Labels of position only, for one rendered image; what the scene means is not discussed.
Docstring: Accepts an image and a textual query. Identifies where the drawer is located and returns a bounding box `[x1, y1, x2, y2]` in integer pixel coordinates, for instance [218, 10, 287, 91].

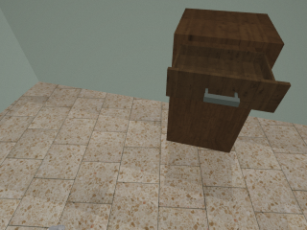
[166, 44, 291, 113]

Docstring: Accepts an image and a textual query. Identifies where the cabinet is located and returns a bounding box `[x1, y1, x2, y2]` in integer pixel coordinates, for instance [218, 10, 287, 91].
[166, 8, 284, 153]

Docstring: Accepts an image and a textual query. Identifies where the handle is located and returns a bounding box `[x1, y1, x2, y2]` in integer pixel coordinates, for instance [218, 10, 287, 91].
[203, 88, 240, 107]

